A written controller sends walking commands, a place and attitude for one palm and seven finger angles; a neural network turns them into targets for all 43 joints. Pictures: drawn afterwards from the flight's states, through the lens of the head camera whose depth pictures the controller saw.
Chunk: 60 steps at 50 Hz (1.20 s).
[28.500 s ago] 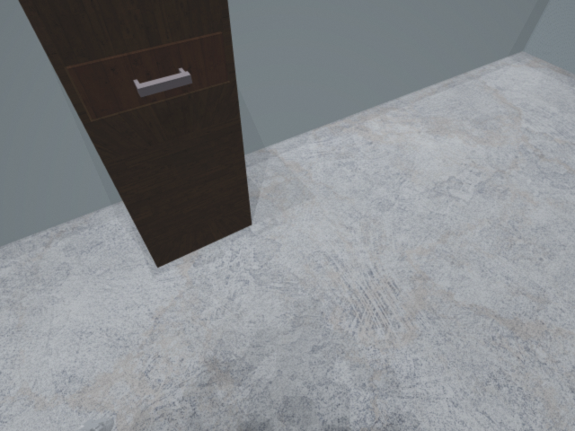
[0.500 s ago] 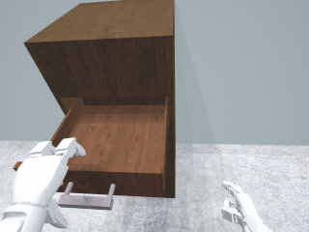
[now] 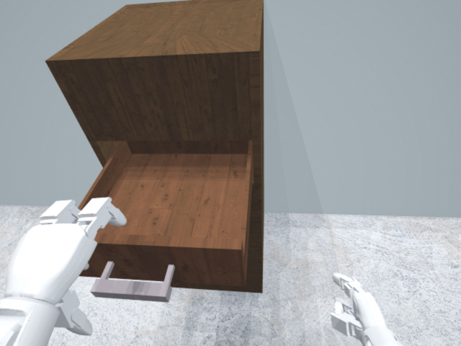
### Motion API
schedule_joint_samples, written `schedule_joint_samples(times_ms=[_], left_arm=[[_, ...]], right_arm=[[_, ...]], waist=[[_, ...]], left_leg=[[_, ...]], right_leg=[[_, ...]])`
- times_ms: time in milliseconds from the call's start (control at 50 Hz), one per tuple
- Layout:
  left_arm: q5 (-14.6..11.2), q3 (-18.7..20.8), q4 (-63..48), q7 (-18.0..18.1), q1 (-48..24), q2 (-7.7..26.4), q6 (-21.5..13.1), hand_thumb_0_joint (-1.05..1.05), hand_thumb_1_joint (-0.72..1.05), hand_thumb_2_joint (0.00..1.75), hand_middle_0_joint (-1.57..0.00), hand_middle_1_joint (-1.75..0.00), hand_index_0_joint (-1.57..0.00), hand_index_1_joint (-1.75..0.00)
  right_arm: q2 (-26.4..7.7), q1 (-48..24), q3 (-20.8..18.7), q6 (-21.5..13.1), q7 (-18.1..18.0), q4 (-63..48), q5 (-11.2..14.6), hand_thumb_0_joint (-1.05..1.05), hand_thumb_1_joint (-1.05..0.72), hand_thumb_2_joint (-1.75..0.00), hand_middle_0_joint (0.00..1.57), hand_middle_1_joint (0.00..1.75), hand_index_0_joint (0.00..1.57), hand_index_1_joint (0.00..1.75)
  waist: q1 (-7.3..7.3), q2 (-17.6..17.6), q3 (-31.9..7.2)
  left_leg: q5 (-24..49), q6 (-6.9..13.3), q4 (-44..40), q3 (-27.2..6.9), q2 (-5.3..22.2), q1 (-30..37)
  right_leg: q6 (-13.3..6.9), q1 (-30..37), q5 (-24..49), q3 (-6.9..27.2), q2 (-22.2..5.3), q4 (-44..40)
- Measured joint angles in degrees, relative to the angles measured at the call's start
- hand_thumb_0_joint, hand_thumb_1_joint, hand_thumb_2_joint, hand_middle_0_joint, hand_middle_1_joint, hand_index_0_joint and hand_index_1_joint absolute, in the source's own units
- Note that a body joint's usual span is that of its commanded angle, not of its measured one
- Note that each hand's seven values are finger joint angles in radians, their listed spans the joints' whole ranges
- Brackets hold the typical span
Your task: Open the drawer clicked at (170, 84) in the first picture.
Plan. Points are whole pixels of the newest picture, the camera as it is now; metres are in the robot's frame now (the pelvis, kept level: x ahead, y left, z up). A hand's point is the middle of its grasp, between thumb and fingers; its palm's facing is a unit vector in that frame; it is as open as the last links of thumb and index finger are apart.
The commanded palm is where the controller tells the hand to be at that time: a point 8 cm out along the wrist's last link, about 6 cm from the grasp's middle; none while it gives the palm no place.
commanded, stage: draw the hand back to the body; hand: left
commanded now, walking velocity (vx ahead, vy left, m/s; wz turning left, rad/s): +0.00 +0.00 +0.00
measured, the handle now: (135, 279) +0.22 +0.23 +0.00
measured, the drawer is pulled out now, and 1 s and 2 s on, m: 0.29 0.29 0.29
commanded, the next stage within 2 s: step back with the hand held close in 1.42 s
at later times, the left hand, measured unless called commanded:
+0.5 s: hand (91, 254) +0.18 +0.23 +0.15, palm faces +0.22 -0.56 -0.80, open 13.8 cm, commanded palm +0.14 +0.25 +0.20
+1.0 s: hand (101, 221) +0.22 +0.22 +0.17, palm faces +0.37 -0.82 -0.43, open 10.6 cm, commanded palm +0.17 +0.27 +0.20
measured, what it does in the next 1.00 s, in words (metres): stands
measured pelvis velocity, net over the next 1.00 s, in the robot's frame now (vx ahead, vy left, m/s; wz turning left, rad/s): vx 0.04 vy -0.01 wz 0.01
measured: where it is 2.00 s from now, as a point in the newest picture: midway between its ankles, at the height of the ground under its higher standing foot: outside the picture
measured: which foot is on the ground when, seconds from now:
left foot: down 0.00-1.00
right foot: down 0.00-1.00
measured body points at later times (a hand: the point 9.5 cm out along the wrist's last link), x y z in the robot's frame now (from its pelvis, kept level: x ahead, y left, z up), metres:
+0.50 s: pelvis +0.01 +0.00 +0.00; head +0.00 -0.04 +0.45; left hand +0.16 +0.25 +0.19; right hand +0.24 -0.20 -0.08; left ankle +0.01 +0.10 -0.74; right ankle -0.01 -0.11 -0.74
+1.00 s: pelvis +0.04 -0.01 +0.00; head +0.04 -0.03 +0.45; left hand +0.19 +0.27 +0.20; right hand +0.23 -0.22 -0.09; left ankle +0.01 +0.10 -0.74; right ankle -0.01 -0.11 -0.74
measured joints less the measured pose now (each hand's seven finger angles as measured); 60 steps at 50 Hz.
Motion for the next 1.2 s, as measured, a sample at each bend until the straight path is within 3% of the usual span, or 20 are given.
schedule_joint_samples(times_ms=[120, 300, 440, 480, 500, 520, 560, 620, 800, 960, 1200], left_arm=[[-1.6, 2.8, 1.5, -0.1, 0.6, 1.1, -0.2, 0.0, -0.5, 0.3, -0.32, -1.2, -0.32, -1.2], [-1.7, 3.1, 2.0, 0.2, 1.2, 1.8, -3.0, 0.0, -0.5, 0.3, -0.32, -1.2, -0.32, -1.2], [-2.6, 4.7, 3.3, 0.6, 0.3, 2.2, -3.2, 0.0, -0.5, 0.3, -0.32, -1.2, -0.32, -1.2], [-21.0, 6.6, 4.3, 1.3, -0.1, -2.0, -5.6, 0.0, -0.49, 0.3, -0.32, -1.2, -0.32, -1.2], [-28.6, 7.2, 4.8, 2.0, -0.1, -4.7, -6.9, 0.0, -0.49, 0.31, -0.32, -1.19, -0.32, -1.19], [-34.3, 7.6, 5.1, 2.6, -0.1, -7.1, -8.1, 0.0, -0.48, 0.31, -0.32, -1.19, -0.32, -1.19], [-41.3, 7.8, 4.8, 3.7, -0.4, -10.5, -9.7, 0.0, -0.45, 0.32, -0.32, -1.17, -0.32, -1.17], [-45.9, 7.9, 3.9, 4.9, -1.3, -12.9, -11.6, -0.01, -0.39, 0.35, -0.31, -1.13, -0.31, -1.13], [-49.2, 11.0, 4.5, 5.1, -1.3, -12.2, -12.7, -0.01, -0.13, 0.46, -0.29, -0.96, -0.28, -0.96], [-49.6, 11.5, 4.5, 4.6, 0.9, -11.5, -11.7, 0.0, 0.14, 0.58, -0.27, -0.78, -0.26, -0.78], [-50.0, 12.3, 7.9, 5.3, -1.7, -12.3, -10.5, 0.01, 0.55, 0.76, -0.23, -0.51, -0.23, -0.51]], right_arm=[[-0.2, 0.2, -0.3, -0.4, -0.3, 0.6, 0.2, 0.02, -0.91, -0.9, 0.2, 0.3, 0.2, 0.3], [-0.8, 0.9, -1.1, -1.4, -1.2, 0.4, -0.1, 0.02, -0.91, -0.9, 0.2, 0.3, 0.2, 0.3], [-0.6, 0.7, -1.3, -1.6, -1.2, 0.5, 0.1, 0.02, -0.91, -0.9, 0.2, 0.3, 0.2, 0.3], [0.1, 0.4, -1.4, -3.9, -2.0, 0.5, 0.1, 0.02, -0.91, -0.9, 0.2, 0.3, 0.2, 0.3], [0.8, 0.5, -1.3, -5.5, -2.7, 0.6, 0.0, 0.02, -0.91, -0.9, 0.2, 0.3, 0.2, 0.3], [1.5, 0.8, -1.1, -7.0, -3.3, 0.8, -0.1, 0.02, -0.91, -0.9, 0.2, 0.3, 0.2, 0.3], [2.7, 2.2, -0.7, -9.7, -4.3, 1.3, -0.5, 0.02, -0.91, -0.9, 0.2, 0.3, 0.2, 0.3], [3.7, 4.1, -0.1, -12.2, -4.9, 2.4, -0.8, 0.02, -0.91, -0.9, 0.2, 0.3, 0.2, 0.3], [3.0, 5.0, -1.2, -12.3, -4.3, 4.9, -0.9, 0.02, -0.91, -0.9, 0.21, 0.3, 0.2, 0.3], [2.0, 3.9, -2.6, -10.3, -4.5, 5.0, -0.6, 0.02, -0.91, -0.9, 0.2, 0.3, 0.2, 0.3], [2.6, 2.7, -2.0, -8.7, -5.0, 4.0, -0.4, 0.02, -0.91, -0.9, 0.2, 0.3, 0.2, 0.3]], waist=[[-0.3, 0.0, 0.3], [-0.32, -0.2, 0.4], [-0.52, -0.2, 0.5], [-1.68, -0.3, 2.1], [-2.26, -0.6, 2.7], [-2.7, -1.2, 3.0], [-3.11, -2.5, 3.1], [-3.33, -4.3, 2.7], [-4.44, -4.7, 2.1], [-4.36, -3.4, 1.4], [-3.52, -3.4, 1.5]], left_leg=[[0.0, -0.2, 0.3, -0.3, 0.1, -0.3], [-0.2, -0.1, 0.7, -0.5, 0.0, -1.0], [-0.5, 0.0, 0.7, -0.5, -0.2, -1.2], [-0.6, 0.1, 0.5, -0.6, -0.4, -0.2], [-0.6, 0.1, 0.3, -0.6, -0.5, 0.4], [-0.6, 0.1, 0.0, -0.5, -0.5, 0.9], [-0.7, -0.1, -0.6, -0.5, -0.6, 1.6], [-1.1, -0.3, -1.0, -0.6, -0.4, 2.5], [-2.0, -0.5, -1.7, -0.2, -0.2, 3.2], [-2.1, -0.4, -2.3, -0.2, -0.3, 2.9], [-1.4, -0.7, -2.8, -0.9, -0.4, 3.2]], right_leg=[[-0.1, -0.2, -0.1, -0.3, 0.1, 0.2], [-0.1, -0.7, -0.4, -0.5, 0.0, 0.5], [0.0, -0.9, -0.7, -0.6, -0.1, 0.6], [0.0, 0.1, -0.8, -0.7, -0.3, 0.6], [0.0, 0.4, -1.0, -0.6, -0.4, 0.6], [0.0, 0.8, -1.2, -0.5, -0.5, 0.6], [-0.1, 1.4, -1.4, -0.5, -0.5, 0.4], [-0.3, 2.3, -1.8, -0.5, -0.4, -0.2], [-0.4, 3.2, -2.1, -0.1, -0.1, -1.5], [-0.2, 2.8, -2.2, -0.1, -0.3, -2.0], [-0.6, 3.2, -2.0, -0.8, -0.3, -2.2]])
